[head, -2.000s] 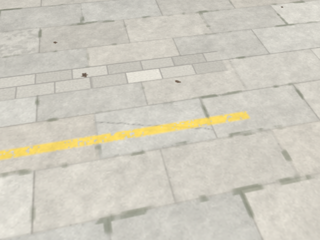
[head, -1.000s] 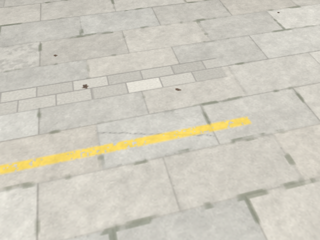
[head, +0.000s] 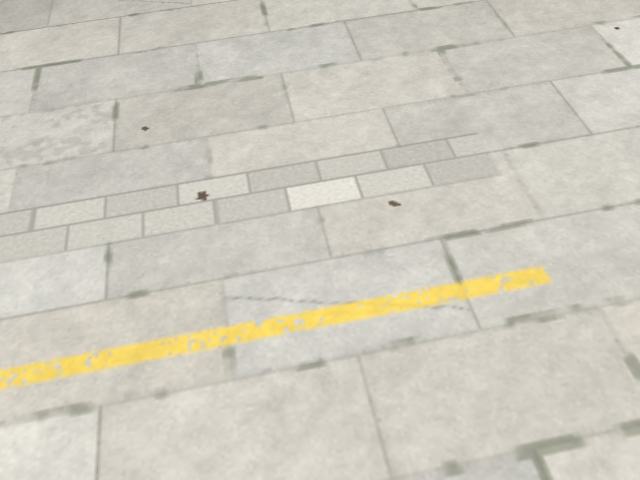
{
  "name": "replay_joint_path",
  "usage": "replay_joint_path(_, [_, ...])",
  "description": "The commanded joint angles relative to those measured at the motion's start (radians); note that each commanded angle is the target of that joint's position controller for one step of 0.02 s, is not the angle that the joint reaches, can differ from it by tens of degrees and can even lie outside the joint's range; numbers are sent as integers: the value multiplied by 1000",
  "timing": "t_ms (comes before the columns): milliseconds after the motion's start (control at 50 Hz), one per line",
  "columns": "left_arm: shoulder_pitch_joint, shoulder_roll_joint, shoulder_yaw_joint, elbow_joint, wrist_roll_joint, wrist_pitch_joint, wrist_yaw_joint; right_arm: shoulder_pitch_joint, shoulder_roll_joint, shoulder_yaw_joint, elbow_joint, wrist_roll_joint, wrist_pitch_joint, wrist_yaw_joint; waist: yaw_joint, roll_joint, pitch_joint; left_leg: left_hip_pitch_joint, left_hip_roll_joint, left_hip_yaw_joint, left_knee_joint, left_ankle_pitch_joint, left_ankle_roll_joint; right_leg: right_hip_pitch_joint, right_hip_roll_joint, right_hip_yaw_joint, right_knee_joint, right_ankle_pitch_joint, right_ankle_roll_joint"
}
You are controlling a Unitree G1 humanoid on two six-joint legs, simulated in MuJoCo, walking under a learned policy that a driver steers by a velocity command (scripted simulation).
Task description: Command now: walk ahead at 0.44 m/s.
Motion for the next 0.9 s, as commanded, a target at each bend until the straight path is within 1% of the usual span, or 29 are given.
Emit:
replay_joint_path(20, [12, 171, 32, -44, -5, -7, 16, -193, 10, 22, -110, 3, -24, 12, 24, -128, 118, -32, -28, 43, -230, 132, -17, -57, -201, 116, -118, 325, -124])
replay_joint_path(80, [37, 197, 35, -22, -20, -7, 16, -258, -13, 20, -133, 16, -31, 28, 30, -139, 140, 39, -48, 37, -355, 152, 1, -31, -242, 122, -119, 298, -129])
replay_joint_path(140, [14, 214, 41, -8, -23, -2, 13, -252, -53, 9, -142, 15, -38, 40, -11, -146, 125, 90, -65, 31, -427, 85, 56, 70, -283, 116, -45, 475, -103])
replay_joint_path(160, [2, 228, 45, -8, -21, 2, 13, -210, -75, 0, -134, 12, -38, 39, -40, -167, 83, 161, -91, 47, -430, 47, 76, 98, -282, 109, 20, 646, -91])
replay_joint_path(180, [-14, 240, 49, -11, -16, 8, 14, -117, -104, -15, -111, 9, -35, 33, -95, -182, 11, 292, -125, 74, -438, 26, 102, 105, -264, 88, 140, 829, -76])
replay_joint_path(200, [-26, 233, 45, -17, -8, 15, 16, 54, -145, -36, -64, 9, -30, 22, -177, -171, -94, 533, -131, 78, -437, 47, 134, 27, -222, 54, 339, 896, -49])
replay_joint_path(220, [-23, 198, 29, -47, 13, 14, 19, 252, -220, -53, -27, -5, -23, 6, -236, -45, -256, 886, 75, -157, -392, 67, 199, -223, -163, 28, 673, 566, -19])
replay_joint_path(240, [152, 37, -16, -46, 1, -6, 4, 286, -274, -58, -2, -16, -27, 17, -131, 267, -432, 1185, 315, -691, -551, -190, 372, -580, 33, 90, 1027, -273, 40])
replay_joint_path(260, [85, 159, 12, -24, -29, -28, -3, 275, -166, -38, -1, -5, -22, 13, -177, 176, -384, 1135, 281, -774, -668, -351, 344, -697, -10, 186, 1137, -275, 29])
replay_joint_path(280, [-57, 213, 27, -69, -50, -36, -5, 189, -131, -25, -2, 1, -19, 6, -166, 110, -183, 969, 243, -586, -681, -318, 287, -765, -63, 137, 1137, -183, 23])
replay_joint_path(300, [-130, 206, 23, -91, -39, -42, 2, 110, -117, -18, -11, -2, -19, 5, -129, -7, -98, 793, 208, -461, -701, -199, 257, -724, -117, 110, 1084, -80, 19])
replay_joint_path(320, [-160, 197, 27, -96, -20, -39, 8, 63, -99, -13, -14, -13, -22, 9, -94, -31, -42, 658, 166, -374, -728, -91, 243, -675, -148, 99, 1029, -27, 22])
replay_joint_path(340, [-131, 183, 29, -93, -15, -28, 7, 42, -79, -7, -13, -26, -29, 12, -53, -2, -34, 579, 135, -315, -761, -48, 236, -613, -175, 111, 1000, 9, 22])
replay_joint_path(380, [-95, 147, 23, -83, -14, -5, 10, 42, -75, -8, 6, -17, -44, 16, -25, 19, -23, 506, 113, -247, -810, -8, 254, -575, -186, 98, 955, 31, 33])
replay_joint_path(420, [-141, 145, 22, -103, -5, 7, 15, 58, -97, -12, 30, -13, -52, 14, -21, 5, 22, 459, 109, -192, -843, 28, 261, -617, -199, 90, 885, 79, 52])
replay_joint_path(460, [-226, 145, 19, -132, 3, 6, 16, 92, -118, -16, 49, -12, -47, 5, -40, -8, 52, 471, 102, -158, -856, 67, 259, -678, -206, 84, 775, 181, 68])
replay_joint_path(540, [-374, 124, 6, -167, -1, -10, 1, 155, -146, -17, 76, -1, -32, -7, -97, -15, 70, 515, 68, -78, -847, 100, 210, -644, -170, 47, 490, 382, 65])
replay_joint_path(640, [-523, 131, 1, -226, -16, -24, -31, 248, -167, -17, 126, 8, -7, -9, -153, -8, 98, 679, 126, -98, -786, 83, 199, -664, -132, 32, 326, 347, 44])
replay_joint_path(700, [-513, 156, 8, -241, -15, -32, -47, 245, -184, -23, 139, 8, 11, -16, -125, 19, 79, 765, 161, -116, -709, 195, 174, -611, -106, 22, 269, 223, 3])
replay_joint_path(720, [-462, 173, 16, -230, -13, -34, -48, 228, -194, -25, 137, 8, 15, -18, -92, 33, 48, 771, 152, -105, -651, 327, 161, -524, -80, 1, 251, 191, -14])
replay_joint_path(740, [-345, 204, 34, -197, -9, -36, -43, 207, -194, -22, 134, 7, 21, -20, -25, 28, -23, 751, 110, -67, -515, 487, 140, -355, -46, -31, 218, 200, -41])
replay_joint_path(760, [-164, 264, 59, -151, -4, -35, -33, 201, -164, -8, 117, -5, 19, -22, 49, 0, -156, 621, 58, -25, -290, 449, 106, -66, -106, 28, 259, 249, -88])
replay_joint_path(780, [-29, 374, 85, -135, 13, -28, -24, 302, -61, 25, 88, -19, -1, -15, 43, -206, -333, 220, -77, 35, 111, 64, 33, 374, -374, 423, 277, 212, -235])
replay_joint_path(800, [17, 320, 74, -116, -4, -19, -25, 316, -54, 31, 105, -6, -23, -8, 53, -315, -423, 16, -157, -73, 304, -476, 15, 471, -460, 755, 103, 49, -305])
replay_joint_path(820, [-46, 260, 53, -124, -9, -16, -22, 222, -158, 2, 84, 23, -37, -2, 58, -222, -266, -86, -90, -112, 378, -437, 28, 359, -422, 652, 69, -46, -248])
replay_joint_path(840, [-127, 232, 42, -138, -9, -12, -18, 132, -161, 2, 55, 30, -41, -1, 34, -159, -144, -96, -37, -74, 352, -341, 35, 200, -383, 507, 50, -9, -213])
replay_joint_path(860, [-190, 205, 32, -141, -3, -13, -22, 95, -144, 3, 47, 15, -37, -4, 0, -97, -57, -61, -1, -56, 288, -268, 29, 47, -339, 409, 9, 73, -199])
replay_joint_path(880, [-228, 181, 25, -145, 5, -20, -25, 106, -135, -3, 49, 2, -26, -8, -39, -114, -25, 4, 31, -65, 228, -214, 23, -53, -302, 343, -25, 131, -184])
replay_joint_path(900, [-248, 174, 24, -143, 8, -25, -28, 134, -116, 0, 58, 1, -14, -9, -64, -132, -14, 58, 41, -63, 204, -184, 14, -115, -277, 301, -59, 159, -181])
